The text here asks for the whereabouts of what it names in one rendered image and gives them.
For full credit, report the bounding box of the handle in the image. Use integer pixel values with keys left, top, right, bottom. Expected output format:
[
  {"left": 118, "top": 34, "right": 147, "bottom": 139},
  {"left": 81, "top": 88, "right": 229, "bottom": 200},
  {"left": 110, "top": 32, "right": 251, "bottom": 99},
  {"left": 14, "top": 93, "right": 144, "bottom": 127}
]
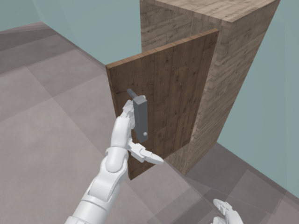
[{"left": 127, "top": 88, "right": 148, "bottom": 143}]

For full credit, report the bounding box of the left robot hand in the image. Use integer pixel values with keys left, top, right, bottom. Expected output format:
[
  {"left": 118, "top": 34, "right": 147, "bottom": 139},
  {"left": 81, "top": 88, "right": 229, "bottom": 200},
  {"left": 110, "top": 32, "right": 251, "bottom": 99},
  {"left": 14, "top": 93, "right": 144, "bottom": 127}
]
[{"left": 110, "top": 95, "right": 164, "bottom": 165}]

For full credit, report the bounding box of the left robot forearm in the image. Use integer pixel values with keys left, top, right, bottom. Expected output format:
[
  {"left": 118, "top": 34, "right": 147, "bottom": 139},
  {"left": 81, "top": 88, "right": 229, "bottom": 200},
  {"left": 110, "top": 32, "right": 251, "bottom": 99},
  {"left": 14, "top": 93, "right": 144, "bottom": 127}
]
[{"left": 65, "top": 147, "right": 128, "bottom": 224}]

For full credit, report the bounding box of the cupboard door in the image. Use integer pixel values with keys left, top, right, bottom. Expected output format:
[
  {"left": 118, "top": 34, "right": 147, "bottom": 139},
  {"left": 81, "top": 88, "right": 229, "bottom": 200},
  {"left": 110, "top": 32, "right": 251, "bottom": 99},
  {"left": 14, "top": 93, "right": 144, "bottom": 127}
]
[{"left": 105, "top": 28, "right": 220, "bottom": 180}]

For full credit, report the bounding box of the right robot hand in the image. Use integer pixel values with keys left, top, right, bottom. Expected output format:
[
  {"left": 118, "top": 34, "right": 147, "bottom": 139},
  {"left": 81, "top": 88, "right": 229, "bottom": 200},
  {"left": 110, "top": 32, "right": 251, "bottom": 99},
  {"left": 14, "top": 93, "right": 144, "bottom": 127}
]
[{"left": 211, "top": 199, "right": 243, "bottom": 224}]

